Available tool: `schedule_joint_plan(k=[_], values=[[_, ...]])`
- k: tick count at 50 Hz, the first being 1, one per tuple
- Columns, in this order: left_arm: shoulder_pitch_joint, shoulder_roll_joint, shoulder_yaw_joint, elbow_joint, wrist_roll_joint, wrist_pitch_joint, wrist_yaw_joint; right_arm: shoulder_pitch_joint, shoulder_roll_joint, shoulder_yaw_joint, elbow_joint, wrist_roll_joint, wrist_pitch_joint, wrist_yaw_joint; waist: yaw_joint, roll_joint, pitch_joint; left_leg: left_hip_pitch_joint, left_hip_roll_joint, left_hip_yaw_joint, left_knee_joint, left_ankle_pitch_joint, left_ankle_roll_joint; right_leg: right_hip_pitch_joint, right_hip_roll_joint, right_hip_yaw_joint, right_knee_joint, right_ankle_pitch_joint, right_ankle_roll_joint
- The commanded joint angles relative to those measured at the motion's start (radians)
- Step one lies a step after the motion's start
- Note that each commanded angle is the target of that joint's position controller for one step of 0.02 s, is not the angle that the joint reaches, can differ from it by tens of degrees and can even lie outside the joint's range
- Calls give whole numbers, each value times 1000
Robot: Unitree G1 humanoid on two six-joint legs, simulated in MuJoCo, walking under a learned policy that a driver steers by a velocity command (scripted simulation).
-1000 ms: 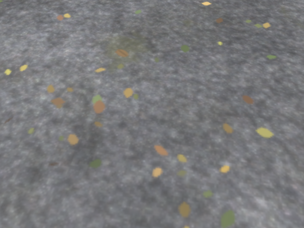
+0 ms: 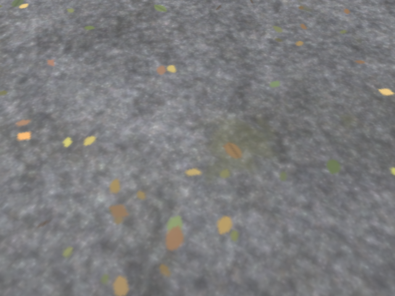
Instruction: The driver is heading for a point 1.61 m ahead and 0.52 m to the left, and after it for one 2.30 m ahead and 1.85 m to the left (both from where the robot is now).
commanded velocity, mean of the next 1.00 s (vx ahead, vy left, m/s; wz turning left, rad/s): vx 0.03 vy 0.00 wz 0.45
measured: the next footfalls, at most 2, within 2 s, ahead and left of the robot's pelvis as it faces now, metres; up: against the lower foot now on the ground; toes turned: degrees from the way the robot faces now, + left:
right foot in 0.54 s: +0.10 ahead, -0.12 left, +0.00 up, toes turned +24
left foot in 0.94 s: +0.00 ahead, +0.07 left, +0.00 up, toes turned +23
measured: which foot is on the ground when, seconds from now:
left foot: down 0.00-0.56, up 0.58-0.92, down 0.94-1.00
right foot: down 0.00-0.02, up 0.04-0.52, down 0.54-1.00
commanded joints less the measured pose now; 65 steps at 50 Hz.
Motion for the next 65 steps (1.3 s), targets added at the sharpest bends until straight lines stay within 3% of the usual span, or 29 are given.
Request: schedule_joint_plan(k=[1,2,3,5,6,7,10,14,21,24,26,27,28,29,30,31,32,38,43,45,47,48,49,50,51,54,55,58,65], values=[[69,137,38,-87,6,11,6,248,-257,-78,-14,-9,-24,-20,-82,178,-251,424,267,-354,-65,753,149,-229,-97,0,609,235,14],[83,99,29,-113,-8,30,2,257,-289,-94,-18,39,-2,-26,-74,254,-378,533,415,-608,-111,897,344,-418,70,125,811,-278,37],[57,113,27,-100,16,48,2,220,-252,-90,-34,58,14,-24,-71,77,-331,454,385,-544,-150,650,331,-447,-11,225,842,-240,44],[-53,112,30,-123,12,54,2,93,-165,-67,-53,34,38,-35,-36,4,-111,232,263,-432,-243,298,242,-487,-54,235,740,-98,55],[-61,124,33,-133,23,62,3,69,-150,-64,-59,35,44,-40,-20,27,-86,178,213,-393,-263,220,203,-464,-68,238,675,-50,61],[-37,119,33,-125,32,74,2,58,-147,-63,-64,29,45,-40,-11,47,-104,156,182,-370,-268,201,186,-429,-56,227,662,-20,66],[-26,106,32,-132,22,91,-1,74,-184,-76,-68,24,38,-32,-10,42,-154,163,156,-373,-272,148,168,-409,-42,232,599,9,80],[-99,120,34,-168,19,101,4,93,-204,-87,-74,20,52,-32,-43,87,-138,181,139,-452,-313,-153,144,-447,-37,250,482,22,93],[-131,126,29,-204,2,83,12,103,-217,-100,-82,11,64,-26,-62,104,-133,200,135,-566,-309,-210,128,-379,8,266,310,-16,65],[-70,129,26,-201,-11,72,16,78,-215,-103,-86,13,71,-19,-38,122,-138,162,117,-602,-306,-162,101,-248,47,261,155,-35,31],[22,131,26,-181,-12,63,26,42,-208,-102,-92,28,77,-17,15,117,-127,83,69,-589,-288,-212,40,-81,62,244,-90,62,3],[40,178,37,-180,-1,57,36,44,-178,-95,-100,39,75,-22,16,47,-112,-4,-1,-532,-222,-330,-23,5,-31,324,-237,58,-19],[1,289,61,-214,15,58,41,81,-119,-83,-118,55,72,-27,-16,-182,-135,-135,-142,-341,45,-439,-83,57,-309,629,-332,-99,-105],[-125,304,61,-247,29,61,35,69,-187,-101,-104,17,64,-34,-30,-193,-42,-207,-177,-192,271,-425,-94,-121,-421,716,-366,-21,-177],[-140,230,43,-254,27,59,29,62,-226,-112,-98,-1,63,-29,-49,-111,-38,-123,-111,-205,415,-382,-100,-198,-384,625,-323,121,-190],[-179,177,28,-256,20,55,23,99,-207,-110,-80,-1,65,-21,-84,-86,-37,-85,-115,-208,493,-326,-96,-222,-303,513,-284,243,-157],[-196,165,23,-262,17,51,19,138,-192,-106,-64,0,73,-14,-98,-109,-53,-80,-119,-202,565,-291,-100,-194,-248,431,-256,331,-135],[-27,183,31,-216,13,44,8,57,-147,-72,-79,19,92,-7,3,-157,-81,-153,-98,-172,453,-329,-147,71,-240,354,-148,714,-170],[-30,213,39,-191,18,51,-11,27,-127,-42,-74,40,95,-18,19,-219,-108,86,-68,-70,129,-378,-123,28,-237,329,-100,794,-167],[-34,218,41,-173,12,61,-16,60,-121,-34,-57,43,88,-26,-7,-213,-107,178,-61,-46,-63,-262,-99,8,-230,331,-62,821,-149],[-23,192,34,-159,4,59,-18,91,-147,-30,-37,22,65,-39,-28,-133,-127,403,21,-138,-319,29,-65,-118,-208,316,-21,657,-58],[6,135,17,-183,8,53,-23,111,-212,-33,-42,3,50,-46,-7,48,-188,545,228,-357,-314,215,-31,-238,-149,256,80,347,-7],[-6,77,-3,-180,-6,60,-16,45,-215,-28,-27,23,47,-52,12,185,-134,379,313,-375,-236,453,84,-198,-67,199,-13,3,15],[-27,116,2,-159,2,71,-7,9,-153,-12,-32,26,39,-49,0,137,-110,358,282,-356,-236,382,102,-166,-73,210,-1,-20,23],[-45,126,6,-148,3,74,-7,-17,-137,-3,-29,24,34,-50,1,129,-82,332,240,-322,-237,319,75,-150,-63,211,-37,50,24],[-29,152,9,-110,10,62,-16,5,-158,-3,10,31,31,-61,1,135,-89,299,132,-255,-235,182,-8,-43,-92,229,-144,308,41],[-19,161,9,-90,7,58,-19,21,-158,-4,22,33,31,-59,-10,89,-70,296,113,-245,-250,114,-17,-59,-96,234,-138,318,40],[-20,131,2,-47,7,58,-18,38,-147,0,66,34,31,-61,-10,10,-27,295,104,-238,-245,74,-17,-75,-102,243,-166,312,40],[-21,118,-5,31,7,56,-10,41,-138,5,139,33,23,-61,-7,-13,-31,265,94,-231,-262,32,-17,-40,-112,249,-178,308,32]])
